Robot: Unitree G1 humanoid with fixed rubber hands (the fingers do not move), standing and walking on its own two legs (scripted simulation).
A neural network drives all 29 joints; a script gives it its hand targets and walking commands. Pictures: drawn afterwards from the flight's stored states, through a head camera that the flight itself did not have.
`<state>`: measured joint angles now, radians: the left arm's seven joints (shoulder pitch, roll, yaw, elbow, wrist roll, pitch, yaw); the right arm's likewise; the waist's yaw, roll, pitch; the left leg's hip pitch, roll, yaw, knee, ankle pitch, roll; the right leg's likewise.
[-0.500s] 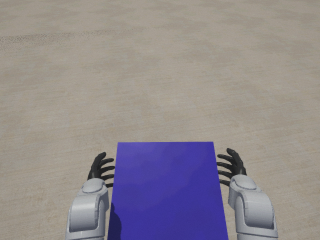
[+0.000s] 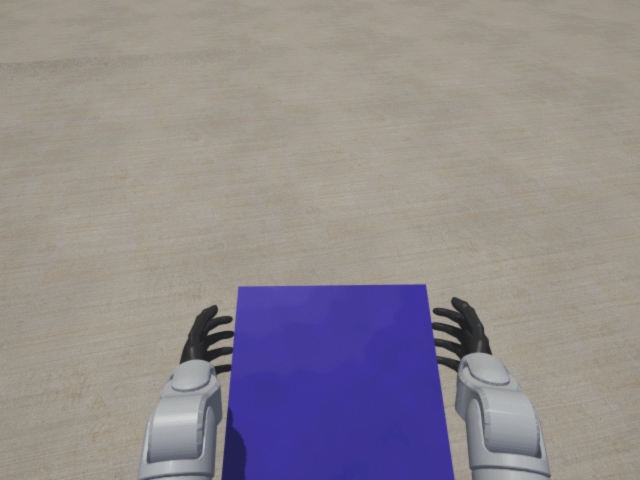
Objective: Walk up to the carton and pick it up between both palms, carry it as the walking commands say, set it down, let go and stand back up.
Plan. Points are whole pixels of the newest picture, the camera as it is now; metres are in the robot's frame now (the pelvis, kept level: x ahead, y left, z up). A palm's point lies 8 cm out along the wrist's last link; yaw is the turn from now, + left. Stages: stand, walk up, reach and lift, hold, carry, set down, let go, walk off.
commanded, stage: carry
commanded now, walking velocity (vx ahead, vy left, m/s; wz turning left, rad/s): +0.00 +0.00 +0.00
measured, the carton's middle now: (332, 385) +0.30 -0.01 -0.08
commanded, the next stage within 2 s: hold in 1.18 s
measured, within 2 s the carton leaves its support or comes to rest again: neither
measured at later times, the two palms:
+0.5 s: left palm (197, 373) +0.27 +0.16 +0.03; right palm (470, 365) +0.27 -0.17 +0.04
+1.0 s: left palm (196, 383) +0.26 +0.16 +0.02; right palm (472, 374) +0.26 -0.17 +0.03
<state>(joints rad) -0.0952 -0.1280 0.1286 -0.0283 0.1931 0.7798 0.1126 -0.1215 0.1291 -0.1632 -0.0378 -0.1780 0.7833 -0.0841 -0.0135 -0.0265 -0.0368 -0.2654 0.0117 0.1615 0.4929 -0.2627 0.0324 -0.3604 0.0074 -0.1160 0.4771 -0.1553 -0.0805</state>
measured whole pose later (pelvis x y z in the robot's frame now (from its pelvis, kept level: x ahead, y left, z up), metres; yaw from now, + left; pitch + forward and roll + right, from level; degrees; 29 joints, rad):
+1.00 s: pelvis -0.01 +0.00 +0.00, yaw +0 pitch +1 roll +1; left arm -0.10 -0.13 0.16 0.11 0.22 0.66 0.08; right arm -0.12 0.11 -0.17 0.13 -0.20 0.64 -0.05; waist -0.01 -0.04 -0.06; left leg -0.27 0.01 0.16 0.52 -0.26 0.04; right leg -0.36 0.00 -0.12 0.50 -0.15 -0.08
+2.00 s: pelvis -0.02 +0.01 -0.01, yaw +0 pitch -2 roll +0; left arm -0.35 -0.13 0.32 0.56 0.26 0.50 0.07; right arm -0.29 0.15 -0.34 0.38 -0.28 0.58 -0.08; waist -0.01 0.01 -0.07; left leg -0.27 0.01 0.15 0.59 -0.30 0.06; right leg -0.35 0.02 -0.09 0.54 -0.17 -0.07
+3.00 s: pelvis -0.07 +0.01 -0.11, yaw +2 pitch +15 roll +2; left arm -0.56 -0.10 0.35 0.65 0.05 0.08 0.14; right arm -0.54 0.08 -0.42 0.49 -0.17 0.16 -0.06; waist -0.04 0.02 0.14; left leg -1.02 0.01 0.15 1.24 -0.48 0.09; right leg -1.12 -0.02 -0.05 1.19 -0.34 -0.06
